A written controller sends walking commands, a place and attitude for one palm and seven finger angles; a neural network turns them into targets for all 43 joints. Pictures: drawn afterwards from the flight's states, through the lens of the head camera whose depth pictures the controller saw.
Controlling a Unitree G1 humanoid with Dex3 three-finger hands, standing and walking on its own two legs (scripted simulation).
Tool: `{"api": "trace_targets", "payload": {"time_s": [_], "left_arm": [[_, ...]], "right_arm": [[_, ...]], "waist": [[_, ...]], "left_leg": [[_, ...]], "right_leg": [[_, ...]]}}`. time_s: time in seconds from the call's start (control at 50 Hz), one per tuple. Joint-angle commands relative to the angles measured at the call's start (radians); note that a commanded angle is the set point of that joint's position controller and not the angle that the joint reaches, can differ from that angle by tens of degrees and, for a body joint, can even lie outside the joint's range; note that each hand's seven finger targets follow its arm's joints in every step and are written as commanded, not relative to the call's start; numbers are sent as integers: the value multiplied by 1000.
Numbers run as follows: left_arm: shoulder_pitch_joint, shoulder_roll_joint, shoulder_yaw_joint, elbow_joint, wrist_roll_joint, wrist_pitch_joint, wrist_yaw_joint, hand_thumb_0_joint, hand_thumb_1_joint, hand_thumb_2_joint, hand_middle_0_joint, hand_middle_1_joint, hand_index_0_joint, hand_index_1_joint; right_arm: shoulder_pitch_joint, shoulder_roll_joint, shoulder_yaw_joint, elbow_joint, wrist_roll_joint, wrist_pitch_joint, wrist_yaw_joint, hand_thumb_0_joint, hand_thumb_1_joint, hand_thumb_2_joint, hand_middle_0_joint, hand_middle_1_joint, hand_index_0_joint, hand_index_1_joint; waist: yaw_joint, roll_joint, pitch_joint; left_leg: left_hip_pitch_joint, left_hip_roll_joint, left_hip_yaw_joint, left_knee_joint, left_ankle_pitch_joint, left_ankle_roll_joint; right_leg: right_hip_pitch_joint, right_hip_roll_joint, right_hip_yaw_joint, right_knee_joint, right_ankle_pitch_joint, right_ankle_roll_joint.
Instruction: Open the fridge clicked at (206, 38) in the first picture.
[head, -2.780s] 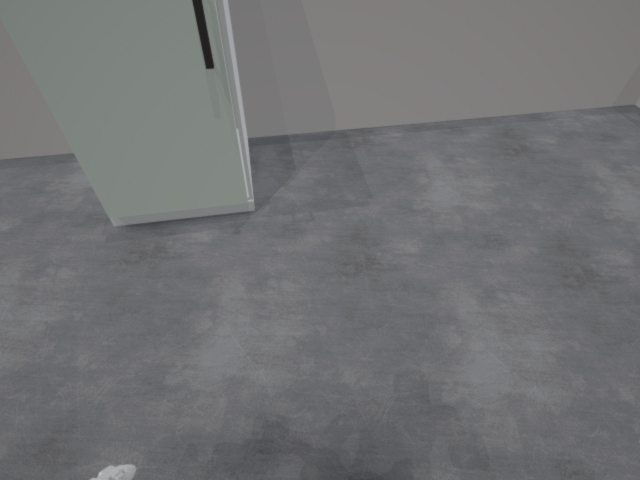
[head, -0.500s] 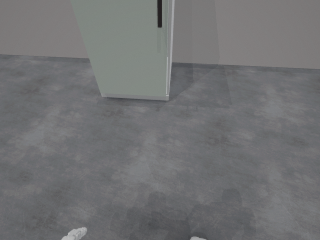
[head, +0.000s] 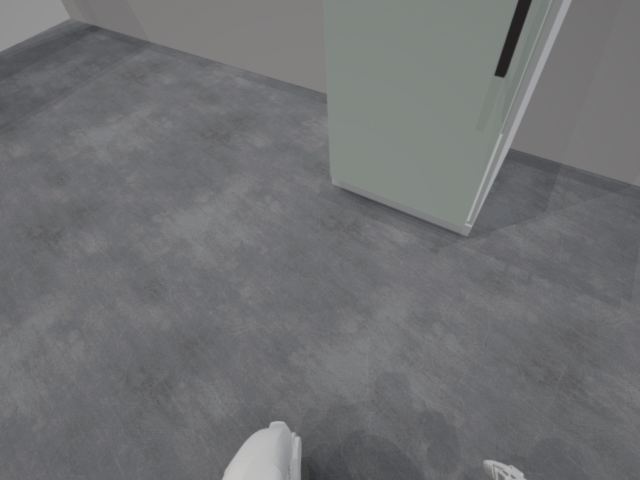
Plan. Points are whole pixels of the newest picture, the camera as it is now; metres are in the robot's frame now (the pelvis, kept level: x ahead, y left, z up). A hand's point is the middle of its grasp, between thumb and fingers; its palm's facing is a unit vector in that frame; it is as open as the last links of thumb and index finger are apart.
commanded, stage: walk to a spot facing it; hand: right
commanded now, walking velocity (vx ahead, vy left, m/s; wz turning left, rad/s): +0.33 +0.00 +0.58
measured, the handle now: (522, 12) +1.04 -0.34 +0.08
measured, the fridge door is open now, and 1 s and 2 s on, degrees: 0 0 0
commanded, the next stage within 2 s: none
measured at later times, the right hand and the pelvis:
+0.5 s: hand (474, 396) +0.28 -0.20 -0.16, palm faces -0.17 +0.96 -0.24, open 7.3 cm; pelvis +0.23 +0.00 +0.00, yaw +15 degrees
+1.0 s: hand (414, 239) +0.58 -0.12 -0.16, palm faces -0.52 +0.83 -0.20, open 7.3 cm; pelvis +0.38 -0.01 +0.00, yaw +33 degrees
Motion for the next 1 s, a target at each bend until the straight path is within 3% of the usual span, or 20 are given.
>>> {"api": "trace_targets", "payload": {"time_s": [0.0, 0.04, 0.06, 0.08, 0.1, 0.12, 0.18, 0.24, 0.36, 0.46, 0.5, 0.54, 0.56, 0.58, 0.6, 0.66, 0.7, 0.74, 0.86, 0.98], "left_arm": [[59, 164, 35, -29, 0, -13, 2, 0, 900, 900, -200, -300, -200, -300], [18, 199, 44, -46, -4, -12, 0, 0, 900, 900, -200, -300, -200, -300], [-8, 213, 46, -60, -7, -10, -4, 0, 900, 900, -200, -300, -200, -300], [-28, 199, 42, -81, -21, -6, -17, 0, 900, 900, -200, -300, -200, -300], [-9, 119, 32, -122, -35, -9, -21, 0, 900, 900, -200, -300, -200, -300], [-124, 125, 43, -164, -23, -14, -13, 0, 900, 900, -200, -300, -200, -300], [-140, 135, 49, -146, -2, 11, -19, 0, 900, 900, -200, -300, -200, -300], [-85, 91, 44, -122, 5, 39, -24, 0, 900, 900, -200, -300, -200, -300], [-288, 95, 44, -197, 9, 32, -47, 0, 900, 900, -200, -300, -200, -300], [-467, 101, 35, -263, 3, 15, -59, 0, 900, 900, -200, -300, -200, -300], [-465, 117, 39, -274, -3, 8, -55, 0, 900, 900, -200, -300, -200, -300], [-314, 163, 52, -230, 0, -1, -38, 0, 900, 900, -200, -300, -200, -300], [-174, 248, 71, -191, 9, -8, -24, 0, 900, 900, -200, -300, -200, -300], [-54, 362, 94, -164, 18, -8, -23, 0, 900, 900, -200, -300, -200, -300], [-62, 341, 75, -174, 5, 7, -23, 0, 900, 900, -200, -300, -200, -300], [-237, 195, 41, -201, 2, -1, -17, 0, 900, 900, -200, -300, -200, -300], [-280, 166, 35, -194, -2, -5, -12, 0, 900, 900, -200, -300, -200, -300], [-265, 165, 38, -185, -3, -2, -10, 0, 900, 900, -200, -300, -200, -300], [-204, 170, 55, -163, 0, 14, -8, 0, 900, 900, -200, -300, -200, -300], [-177, 226, 80, -150, 9, 40, -18, 0, 900, 900, -200, -300, -200, -300]], "right_arm": [[-78, -6, 13, -90, 5, -39, 5, 0, -900, -900, 200, 300, 200, 300], [51, -39, 0, -57, 3, -49, -3, 0, -900, -900, 200, 300, 200, 300], [162, -78, -12, -26, 0, -61, -8, 0, -900, -900, 200, 300, 200, 300], [298, -154, -30, 14, -1, -71, -15, 0, -900, -900, 200, 300, 200, 300], [388, -249, -43, 26, 10, -83, -31, 0, -900, -900, 200, 300, 200, 300], [378, -281, -49, 27, 38, -73, -42, 0, -900, -900, 200, 300, 200, 300], [181, -161, -18, -20, 36, -89, -51, 0, -900, -900, 200, 300, 200, 300], [152, -123, -10, -6, 18, -112, -53, 0, -900, -900, 200, 300, 200, 300], [242, -102, -8, 27, 15, -122, -45, 0, -900, -900, 200, 300, 200, 300], [307, -128, -10, 30, 14, -113, -52, 0, -900, -900, 200, 300, 200, 300], [295, -148, -17, 23, 12, -105, -55, 0, -900, -900, 200, 300, 200, 300], [245, -158, -23, 9, 21, -102, -55, 0, -900, -900, 200, 300, 200, 300], [253, -121, -21, -2, 31, -101, -49, 0, -900, -900, 200, 300, 200, 300], [292, -63, -13, -15, 40, -103, -36, 0, -900, -900, 200, 300, 200, 300], [285, -93, -11, -18, 30, -99, -42, 0, -900, -900, 200, 300, 200, 300], [194, -64, -21, -17, 14, -73, -19, 0, -900, -900, 200, 300, 200, 300], [254, -33, -20, 5, 15, -44, -14, 0, -900, -900, 200, 300, 200, 300], [252, -19, -22, 0, 14, -23, -14, 0, -900, -900, 200, 300, 200, 300], [123, 1, -26, -52, 7, 5, -11, 0, -900, -900, 200, 300, 200, 300], [-8, -12, -14, -105, 10, -6, -13, 0, -900, -900, 200, 300, 200, 300]], "waist": [[-28, -169, 22], [-93, -219, -56], [-144, -219, -127], [-209, -131, -222], [-207, 80, -345], [-201, 29, -277], [-70, -73, -77], [-1, -55, -65], [-52, 93, -47], [-110, 94, -54], [-98, 101, -62], [-12, 69, -116], [43, -49, -213], [61, -341, -311], [56, -304, -297], [-22, -159, -37], [-70, -180, -61], [-74, -199, -75], [-44, -193, -43], [-2, -225, -49]], "left_leg": [[49, -81, 102, -175, -77, 64], [220, -115, 112, -231, -101, 98], [421, -116, 104, -307, -92, 116], [734, -3, -27, -380, 0, 168], [990, 326, -571, -428, 214, 310], [924, 377, -647, -507, 392, 357], [506, 272, -459, -620, 153, 184], [344, 177, -302, -634, 218, 198], [404, 103, -294, -611, 242, 180], [512, 112, -343, -552, 350, 161], [515, 132, -375, -514, 359, 158], [415, 80, -340, -350, 390, 114], [250, 12, -287, -143, 249, 69], [30, -101, -124, 201, -389, 10], [0, -60, -164, 372, -466, 6], [-11, 39, -133, 433, -271, -23], [59, 48, -98, 398, -199, -41], [71, 50, -79, 358, -173, -52], [6, 69, -49, 205, -98, -78], [125, 31, 8, -122, -173, -51]], "right_leg": [[62, -276, 51, 81, 1184, -24], [41, -280, 17, 268, 1316, -15], [-42, -276, 21, 449, 1231, -6], [-276, -259, 21, 732, 900, 20], [-640, -71, 82, 1097, -125, 74], [-771, -56, 248, 1207, -178, 55], [-706, -154, 347, 1095, 64, 68], [-628, -155, 323, 950, 97, 84], [-710, -122, 299, 700, 204, 103], [-637, -50, 258, 427, 181, 85], [-536, -30, 259, 327, 151, 73], [-246, -7, 242, 150, 239, 59], [45, -140, 367, 113, 264, 20], [228, -473, 704, 81, 414, -98], [128, -535, 748, 34, 359, -147], [-212, -399, 491, -39, 393, -92], [-257, -332, 304, -9, 564, -56], [-272, -318, 227, -11, 599, -64], [-210, -324, 155, -10, 603, -78], [-145, -358, 97, 83, 627, -75]]}}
